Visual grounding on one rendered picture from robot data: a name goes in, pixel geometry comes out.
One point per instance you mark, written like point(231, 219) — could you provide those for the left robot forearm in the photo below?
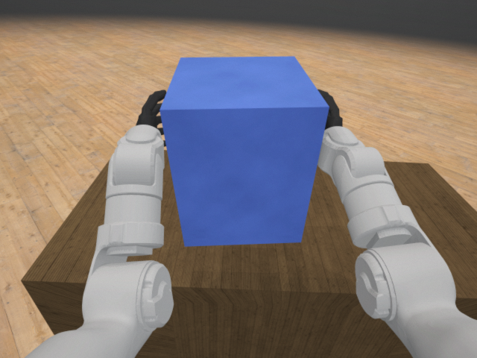
point(133, 199)

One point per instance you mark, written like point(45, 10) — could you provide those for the right robot forearm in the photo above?
point(376, 215)

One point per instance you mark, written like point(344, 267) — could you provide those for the right robot hand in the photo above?
point(333, 118)

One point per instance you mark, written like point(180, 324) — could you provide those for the right robot upper arm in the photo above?
point(409, 287)

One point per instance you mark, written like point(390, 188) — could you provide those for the carton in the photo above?
point(243, 136)

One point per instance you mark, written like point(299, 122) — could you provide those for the pedestal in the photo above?
point(278, 300)

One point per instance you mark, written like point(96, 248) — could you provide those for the left robot hand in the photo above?
point(150, 111)

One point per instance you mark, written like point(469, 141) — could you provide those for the left robot upper arm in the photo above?
point(123, 304)

